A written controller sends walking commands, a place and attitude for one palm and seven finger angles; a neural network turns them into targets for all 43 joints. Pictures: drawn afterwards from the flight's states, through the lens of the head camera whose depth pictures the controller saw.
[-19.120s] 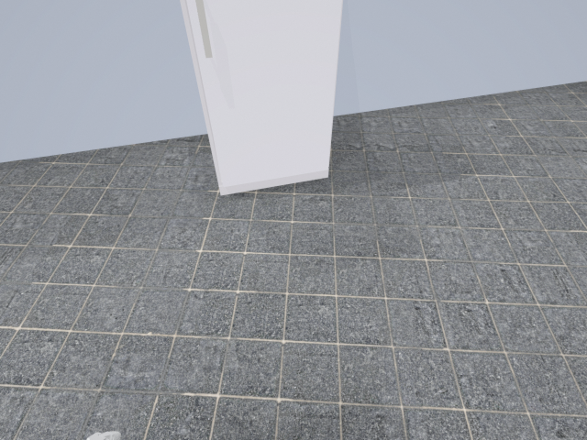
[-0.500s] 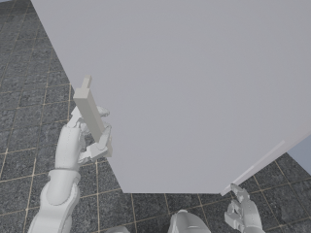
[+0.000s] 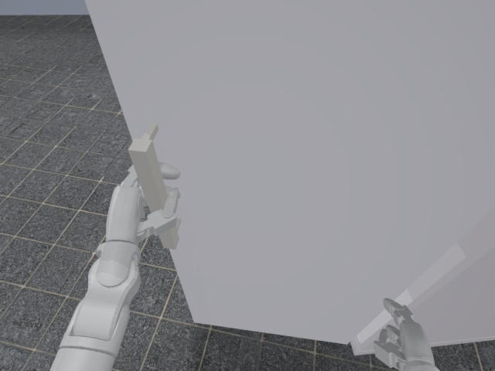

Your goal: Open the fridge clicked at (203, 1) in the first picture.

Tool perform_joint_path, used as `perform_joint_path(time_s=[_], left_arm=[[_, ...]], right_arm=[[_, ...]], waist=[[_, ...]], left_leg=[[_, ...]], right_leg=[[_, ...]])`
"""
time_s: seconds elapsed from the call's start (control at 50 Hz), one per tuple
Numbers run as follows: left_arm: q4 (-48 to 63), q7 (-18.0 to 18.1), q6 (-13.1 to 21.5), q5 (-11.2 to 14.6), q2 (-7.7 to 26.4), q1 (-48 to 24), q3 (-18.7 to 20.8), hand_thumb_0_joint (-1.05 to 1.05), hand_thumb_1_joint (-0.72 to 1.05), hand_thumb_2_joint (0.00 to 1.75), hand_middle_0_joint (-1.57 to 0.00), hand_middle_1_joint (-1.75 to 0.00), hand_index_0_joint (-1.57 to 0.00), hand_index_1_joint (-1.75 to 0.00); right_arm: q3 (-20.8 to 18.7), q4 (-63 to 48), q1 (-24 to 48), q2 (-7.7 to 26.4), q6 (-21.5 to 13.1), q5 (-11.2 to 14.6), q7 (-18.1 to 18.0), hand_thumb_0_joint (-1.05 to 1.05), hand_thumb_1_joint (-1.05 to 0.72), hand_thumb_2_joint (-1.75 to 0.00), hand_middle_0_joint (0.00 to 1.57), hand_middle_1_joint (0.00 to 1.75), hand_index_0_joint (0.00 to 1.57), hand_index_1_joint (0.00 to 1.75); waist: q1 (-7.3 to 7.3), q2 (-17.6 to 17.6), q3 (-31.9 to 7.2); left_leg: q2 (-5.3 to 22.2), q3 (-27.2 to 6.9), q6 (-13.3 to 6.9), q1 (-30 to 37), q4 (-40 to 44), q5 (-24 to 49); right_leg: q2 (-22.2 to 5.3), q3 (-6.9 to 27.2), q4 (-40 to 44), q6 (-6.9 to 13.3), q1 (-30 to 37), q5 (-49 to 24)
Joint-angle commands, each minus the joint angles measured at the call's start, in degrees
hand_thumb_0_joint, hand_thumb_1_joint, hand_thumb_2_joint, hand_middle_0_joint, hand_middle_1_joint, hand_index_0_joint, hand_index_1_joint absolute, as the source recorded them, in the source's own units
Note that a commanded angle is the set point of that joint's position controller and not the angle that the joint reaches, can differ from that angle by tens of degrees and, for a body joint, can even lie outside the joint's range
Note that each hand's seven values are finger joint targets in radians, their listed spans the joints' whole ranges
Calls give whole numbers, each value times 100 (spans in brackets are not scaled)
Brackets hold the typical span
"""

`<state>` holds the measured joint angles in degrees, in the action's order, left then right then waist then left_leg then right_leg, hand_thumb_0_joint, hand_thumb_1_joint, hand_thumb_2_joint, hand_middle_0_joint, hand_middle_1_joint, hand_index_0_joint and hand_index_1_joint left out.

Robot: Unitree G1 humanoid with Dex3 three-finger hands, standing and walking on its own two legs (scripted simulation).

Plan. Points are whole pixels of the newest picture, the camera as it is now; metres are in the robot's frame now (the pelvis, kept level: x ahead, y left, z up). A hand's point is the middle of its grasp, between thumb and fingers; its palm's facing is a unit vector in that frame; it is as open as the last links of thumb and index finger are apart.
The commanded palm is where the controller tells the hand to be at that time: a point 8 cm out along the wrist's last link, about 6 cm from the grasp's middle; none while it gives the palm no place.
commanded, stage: stop walking and hold the door back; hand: left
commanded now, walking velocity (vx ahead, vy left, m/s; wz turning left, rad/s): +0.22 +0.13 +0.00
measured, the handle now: (162, 193) +0.34 +0.18 +0.10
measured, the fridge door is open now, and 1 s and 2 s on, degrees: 77 73 68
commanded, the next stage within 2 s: loosen the grip on the handle in 0.86 s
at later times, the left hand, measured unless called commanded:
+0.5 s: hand (173, 188) +0.35 +0.16 +0.11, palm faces +0.10 -0.97 -0.21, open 5.7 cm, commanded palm +0.32 +0.22 +0.11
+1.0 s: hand (170, 195) +0.34 +0.16 +0.11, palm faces +0.02 -0.98 -0.21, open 5.9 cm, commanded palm +0.31 +0.21 +0.11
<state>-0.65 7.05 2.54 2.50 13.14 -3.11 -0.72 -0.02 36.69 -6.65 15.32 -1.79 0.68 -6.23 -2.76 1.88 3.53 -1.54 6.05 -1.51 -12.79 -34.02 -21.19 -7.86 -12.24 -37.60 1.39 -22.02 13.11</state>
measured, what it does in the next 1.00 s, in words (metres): steps on the spot: left foot, then right foot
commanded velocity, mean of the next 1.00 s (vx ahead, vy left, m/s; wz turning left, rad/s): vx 0.10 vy -0.01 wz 0.00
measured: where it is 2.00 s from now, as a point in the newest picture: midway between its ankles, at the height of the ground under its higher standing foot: outside the picture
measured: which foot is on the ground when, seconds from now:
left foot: down 0.00-0.16, up 0.18-0.48, down 0.50-1.00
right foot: down 0.00-0.52, up 0.54-0.68, down 0.70-1.00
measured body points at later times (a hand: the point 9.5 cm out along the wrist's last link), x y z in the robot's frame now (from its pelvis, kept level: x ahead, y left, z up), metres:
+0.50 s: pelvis -0.08 +0.02 +0.01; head -0.05 -0.01 +0.45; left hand +0.34 +0.21 +0.13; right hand +0.00 -0.28 -0.12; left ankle -0.07 +0.16 -0.72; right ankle +0.04 -0.13 -0.72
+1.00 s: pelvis -0.07 +0.03 +0.01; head -0.05 +0.02 +0.46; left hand +0.33 +0.21 +0.13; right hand +0.08 -0.23 -0.09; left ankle -0.06 +0.15 -0.72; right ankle -0.01 -0.08 -0.72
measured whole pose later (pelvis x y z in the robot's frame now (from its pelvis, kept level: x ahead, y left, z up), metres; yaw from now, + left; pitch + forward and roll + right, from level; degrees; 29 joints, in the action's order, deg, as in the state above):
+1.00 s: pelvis -0.07 +0.03 +0.01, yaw -4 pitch -2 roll +0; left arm -32.5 0.1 5.5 -0.4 14.1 -28.5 6.2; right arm -0.4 39.8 -9.2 12.7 -3.5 0.7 -4.4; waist -0.6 -0.2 4.9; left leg 2.8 3.9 0.8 -12.8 -32.2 -17.0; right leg -1.2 -4.5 -30.4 1.4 -17.9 10.2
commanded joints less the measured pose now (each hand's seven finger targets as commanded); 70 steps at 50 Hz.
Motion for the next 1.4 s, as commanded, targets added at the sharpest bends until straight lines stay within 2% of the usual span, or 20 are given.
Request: perform_joint_path(time_s=[0.0,0.1,0.14,0.16,0.32,0.44,0.48,0.5,0.52,0.64,0.72,0.78,0.88,0.92,0.94,0.96,0.98,1.0,1.18,1.38], left_arm=[[418,303,410,-35,959,-3290,597,0,90,90,-45,-140,-45,-140],[-1362,138,296,24,1045,-4579,689,0,90,90,-45,-140,-45,-140],[-1917,92,321,18,1652,-4775,1097,0,90,90,-45,-140,-45,-140],[-2027,76,339,37,1820,-4635,1299,0,90,90,-45,-140,-45,-140],[-2850,-59,815,-18,2473,-5562,1938,0,90,90,-45,-140,-45,-140],[-2767,-200,952,-8,1966,-5846,1651,0,90,90,-45,-140,-45,-140],[-2404,-281,1068,35,1810,-5605,1630,0,90,90,-45,-140,-45,-140],[-2144,-298,1051,105,1454,-5731,1263,0,90,90,-45,-140,-45,-140],[-2396,-346,988,8,1336,-5342,1213,0,90,90,-45,-140,-45,-140],[-1560,-301,803,-22,1300,-4869,1009,0,90,90,-45,-140,-45,-140],[-1542,-146,629,-28,1837,-4111,1515,0,90,90,-45,-140,-45,-140],[-1407,-143,528,82,1572,-4233,1339,0,90,90,-45,-140,-45,-140],[-1683,-149,658,91,1140,-4357,1017,0,90,90,-45,-140,-45,-140],[-1822,-102,690,14,1268,-4662,1094,0,90,90,-45,-140,-45,-140],[-1130,-257,955,-720,3825,-7560,2702,0,90,90,-45,-140,-45,-140],[-2347,-557,450,-558,3909,-7887,3352,0,78,84,-45,-140,-45,-140],[-3661,-802,202,-344,1360,-5536,1523,0,66,78,-45,-140,-45,-140],[-3483,-880,340,86,1085,-5012,1874,0,54,73,-45,-140,-45,-140],[-3353,-412,1397,-199,1011,-5205,1006,0,-55,20,-42,-137,-42,-137],[-3249,-266,1678,-36,1805,-5384,1587,0,-55,20,-29,-120,-29,-120]], right_arm=[[36,-729,441,365,-90,54,-3,0,-90,-90,20,30,20,30],[-89,-610,299,572,-79,160,-9,0,-90,-90,20,30,20,30],[-237,-589,153,507,-32,100,-16,0,-90,-90,20,30,20,30],[-301,-530,138,678,-94,29,-24,0,-90,-90,20,30,20,30],[-214,-170,-63,548,-297,74,-26,0,-90,-90,20,30,20,30],[-220,-135,-410,567,-465,54,-45,0,-90,-90,20,30,20,30],[-350,-250,-524,953,-457,9,-37,0,-90,-90,20,30,20,30],[-306,-399,-357,830,-389,83,10,0,-90,-90,20,30,20,30],[-273,-393,-225,687,-346,126,115,0,-90,-90,20,30,20,30],[-202,-462,-460,718,-302,184,116,0,-90,-90,20,30,20,30],[-288,-523,-499,582,-314,201,113,0,-90,-90,20,30,20,30],[-140,-380,-452,509,-300,168,48,0,-90,-90,20,30,20,30],[-70,-352,-81,534,-263,87,-30,0,-90,-90,20,30,20,30],[-79,-347,-41,564,-231,90,-15,0,-90,-90,20,30,20,30],[-588,-518,-581,628,-496,-23,124,0,-90,-90,20,30,20,30],[-854,-22,-566,1097,-668,-303,199,0,-90,-90,20,30,20,30],[-442,-336,-915,609,-800,23,266,0,-90,-90,20,30,20,30],[-383,-217,-971,694,-792,54,363,0,-90,-90,20,30,20,30],[-223,-766,-659,759,-799,182,571,0,-90,-90,20,30,20,30],[-206,-511,-895,828,-920,126,393,0,-90,-90,20,30,20,30]], waist=[[332,-2335,-848],[96,-723,-864],[79,1424,-643],[31,888,-720],[165,873,-1654],[339,1076,-1759],[367,-1146,-1503],[360,-1654,-1335],[291,-1301,-1361],[310,-1319,-1740],[291,627,-1944],[320,733,-1910],[211,-859,-1401],[153,-670,-1273],[49,799,-1747],[550,-729,-3272],[458,263,-3350],[479,-226,-2704],[488,174,-1745],[440,122,-2243]], left_leg=[[2144,-2917,-1148,-15,2232,-847],[1026,-1037,-440,-1310,765,-1668],[-6,-299,115,-2229,-2007,-1335],[72,-794,261,-2033,-2952,-914],[252,-385,294,-1755,-2125,-334],[-5,518,115,862,694,-185],[1586,-1748,-465,1468,1765,-63],[2400,-3062,-980,1275,2106,464],[2468,-2923,-1047,765,2227,-352],[1661,-577,-257,843,446,2766],[602,-105,291,-852,-648,-54],[601,-548,260,-724,-441,-507],[1307,-1121,-145,160,1293,945],[1302,-1100,-186,-276,1263,883],[1036,-406,-182,-209,199,1817],[276,-223,191,-297,951,3189],[219,-321,323,-39,572,3715],[283,-430,358,122,448,3374],[115,-307,9,-1092,536,-278],[27,-296,-41,-1424,415,1]], right_leg=[[435,987,-1831,-301,-465,1549],[571,875,507,-233,1560,1236],[-1180,4184,2631,686,1494,3074],[-1739,4889,2992,878,1157,2885],[-1006,2878,2140,532,1842,2175],[-173,1565,1615,203,610,2500],[663,823,-701,-173,-495,1404],[957,832,-1637,-257,-1018,1582],[660,1323,-1907,-176,-836,1268],[794,613,1221,-128,1155,61],[-571,2019,1335,592,2551,-2192],[-819,2160,1357,684,2314,-2230],[384,1123,1022,-203,912,549],[440,1133,981,-213,1195,357],[251,1600,1232,-95,2042,-1264],[670,1046,528,483,2444,-3314],[564,972,432,226,1816,-2953],[610,929,617,86,1035,-2519],[555,1346,1053,16,250,918],[549,1576,1087,-46,758,996]])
